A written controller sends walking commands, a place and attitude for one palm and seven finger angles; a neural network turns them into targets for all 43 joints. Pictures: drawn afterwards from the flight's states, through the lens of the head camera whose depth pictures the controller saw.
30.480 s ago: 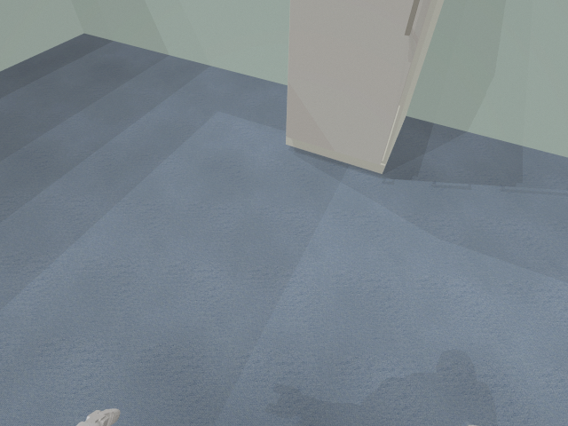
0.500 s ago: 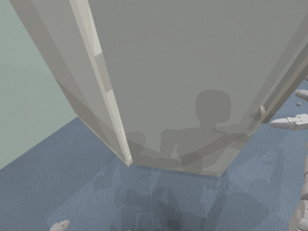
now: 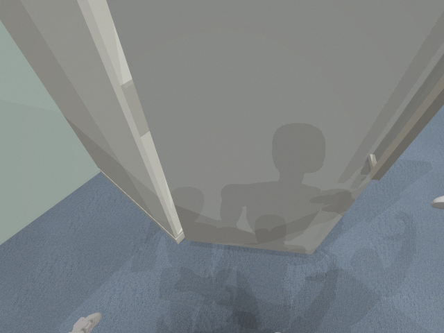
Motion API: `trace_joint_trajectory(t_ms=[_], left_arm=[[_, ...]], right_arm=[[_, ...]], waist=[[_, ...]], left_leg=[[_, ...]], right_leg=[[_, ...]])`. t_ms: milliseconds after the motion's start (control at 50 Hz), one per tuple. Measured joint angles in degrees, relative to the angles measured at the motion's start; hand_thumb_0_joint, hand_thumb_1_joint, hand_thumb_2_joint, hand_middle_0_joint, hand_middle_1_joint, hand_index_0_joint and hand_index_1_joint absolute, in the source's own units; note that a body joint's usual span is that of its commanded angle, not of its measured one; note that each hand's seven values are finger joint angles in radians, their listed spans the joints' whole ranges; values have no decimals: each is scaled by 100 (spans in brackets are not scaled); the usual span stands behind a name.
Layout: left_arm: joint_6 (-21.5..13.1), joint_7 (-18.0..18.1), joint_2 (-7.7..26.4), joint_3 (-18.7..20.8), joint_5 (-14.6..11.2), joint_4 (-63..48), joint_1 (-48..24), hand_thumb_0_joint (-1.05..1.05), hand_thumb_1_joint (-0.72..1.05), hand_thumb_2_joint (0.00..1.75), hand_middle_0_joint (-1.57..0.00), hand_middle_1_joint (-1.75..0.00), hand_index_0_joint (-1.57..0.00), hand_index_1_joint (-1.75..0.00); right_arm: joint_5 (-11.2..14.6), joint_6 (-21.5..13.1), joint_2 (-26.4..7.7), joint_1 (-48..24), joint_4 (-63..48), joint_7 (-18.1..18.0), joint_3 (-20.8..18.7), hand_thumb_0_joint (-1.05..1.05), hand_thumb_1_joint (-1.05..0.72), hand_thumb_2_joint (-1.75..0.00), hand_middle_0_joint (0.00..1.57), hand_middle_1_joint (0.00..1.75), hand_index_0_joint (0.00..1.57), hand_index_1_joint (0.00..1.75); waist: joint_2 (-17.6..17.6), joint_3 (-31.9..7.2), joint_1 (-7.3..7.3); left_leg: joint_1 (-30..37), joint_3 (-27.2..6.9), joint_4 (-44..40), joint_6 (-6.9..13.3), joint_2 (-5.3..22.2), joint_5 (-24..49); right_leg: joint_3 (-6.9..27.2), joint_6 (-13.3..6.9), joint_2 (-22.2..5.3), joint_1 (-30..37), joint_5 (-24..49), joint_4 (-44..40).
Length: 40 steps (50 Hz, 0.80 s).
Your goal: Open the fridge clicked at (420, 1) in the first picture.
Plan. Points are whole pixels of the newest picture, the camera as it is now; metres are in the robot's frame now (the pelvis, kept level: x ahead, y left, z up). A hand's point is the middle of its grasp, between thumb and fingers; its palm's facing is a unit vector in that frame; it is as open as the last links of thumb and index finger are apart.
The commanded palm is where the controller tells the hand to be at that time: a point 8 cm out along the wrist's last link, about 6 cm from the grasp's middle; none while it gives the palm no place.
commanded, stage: slip the hand off the handle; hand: right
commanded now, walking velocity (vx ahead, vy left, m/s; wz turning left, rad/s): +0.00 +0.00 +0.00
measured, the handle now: (431, 90) +0.46 -0.28 +0.20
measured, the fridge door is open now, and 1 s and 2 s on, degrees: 56 56 56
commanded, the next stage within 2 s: draw the hand back to the body in 0.64 s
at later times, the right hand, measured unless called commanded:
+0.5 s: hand out of the picture +0.28 -0.32 +0.12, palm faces +0.33 +0.94 -0.12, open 14.7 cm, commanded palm +0.23 -0.35 +0.13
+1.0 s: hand out of the picture +0.26 -0.29 +0.14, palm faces +0.46 +0.89 -0.05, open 14.7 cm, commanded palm +0.20 -0.33 +0.15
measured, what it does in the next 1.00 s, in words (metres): stands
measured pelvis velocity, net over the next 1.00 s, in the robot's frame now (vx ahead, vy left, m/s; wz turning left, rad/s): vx -0.02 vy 0.01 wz -0.04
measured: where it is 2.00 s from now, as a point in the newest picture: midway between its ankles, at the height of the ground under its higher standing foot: outside the picture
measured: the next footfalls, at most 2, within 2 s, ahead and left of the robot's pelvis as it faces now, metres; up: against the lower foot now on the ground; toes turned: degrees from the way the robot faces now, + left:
none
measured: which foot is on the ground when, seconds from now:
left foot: down 0.00-1.00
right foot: down 0.00-1.00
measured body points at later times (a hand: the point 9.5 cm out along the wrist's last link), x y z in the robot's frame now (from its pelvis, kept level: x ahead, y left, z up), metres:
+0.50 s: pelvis -0.02 -0.02 +0.00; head -0.01 -0.03 +0.45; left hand +0.17 +0.21 -0.08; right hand +0.26 -0.37 +0.13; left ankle -0.03 +0.13 -0.71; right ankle +0.02 -0.14 -0.71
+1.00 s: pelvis -0.02 +0.01 +0.01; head -0.03 +0.03 +0.46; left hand +0.15 +0.25 -0.08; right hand +0.23 -0.34 +0.15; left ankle -0.03 +0.14 -0.71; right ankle +0.02 -0.13 -0.71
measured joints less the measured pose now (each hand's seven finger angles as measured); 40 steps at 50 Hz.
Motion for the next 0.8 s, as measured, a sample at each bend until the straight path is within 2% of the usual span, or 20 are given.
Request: trace_joint_trajectory(t_ms=[140, 240, 360, 460, 580, 680, 780, 800], left_arm=[[-48, -38, -82, -13, -41, -90, 26, 1, 90, 90, -20, -30, -20, -30], [-183, -37, -182, -80, -10, -205, -118, 1, 90, 90, -20, -30, -20, -30], [-425, 22, -238, -167, 29, -221, -369, 1, 90, 90, -20, -30, -20, -30], [-583, 93, -259, -262, 6, -168, -586, 1, 90, 90, -20, -30, -20, -30], [-748, 88, -279, -315, 35, -193, -675, 1, 90, 90, -20, -30, -20, -30], [-836, 83, -285, -335, 49, -128, -633, 1, 90, 90, -20, -30, -20, -30], [-847, 153, -254, -351, 29, 25, -597, 1, 90, 90, -20, -30, -20, -30], [-867, 188, -244, -342, -12, 75, -586, 1, 90, 90, -20, -30, -20, -30]], right_arm=[[382, 195, 639, 1005, -1326, -119, 187, -1, 55, -20, 25, 115, 25, 115], [345, 469, 937, 1598, -2098, -472, 297, -1, 55, -20, 25, 115, 25, 115], [367, 519, 1212, 1968, -2859, -751, 660, -1, 55, -20, 25, 115, 25, 115], [379, 692, 1341, 1938, -2994, -837, 964, -1, 55, -20, 25, 115, 25, 115], [271, 846, 1510, 2227, -3403, -1027, 1255, -1, 55, -20, 25, 115, 25, 115], [270, 764, 1604, 2514, -3719, -1179, 1316, -1, 55, -20, 25, 115, 25, 115], [260, 799, 1460, 2334, -3454, -1220, 1183, -1, 55, -20, 26, 115, 25, 115], [547, 892, 1493, 2239, -3381, -1207, 1105, -1, 55, -20, 26, 115, 25, 115]], waist=[[-28, -72, -77], [-13, -75, -123], [-53, -17, -278], [-55, 26, -379], [-69, 51, -393], [-73, 57, -383], [-85, 123, -370], [-104, 151, -375]], left_leg=[[225, -97, -118, -103, 71, 29], [358, -101, -132, -144, 127, 38], [520, -3, -137, -153, 181, 62], [598, 79, -118, -149, 222, 88], [673, 109, -143, -124, 213, 144], [763, 125, -138, -83, 179, 149], [800, 181, -107, -16, 142, 145], [834, 201, -130, -4, 130, 154]], right_leg=[[-108, -99, 63, 217, -54, -32], [-117, -144, 120, 333, -51, -28], [-22, -173, 187, 418, -9, 12], [59, -170, 241, 472, 77, -12], [93, -138, 240, 567, 180, -102], [113, -85, 208, 688, 224, -164], [176, -16, 178, 747, 291, -221], [196, -2, 171, 774, 308, -245]])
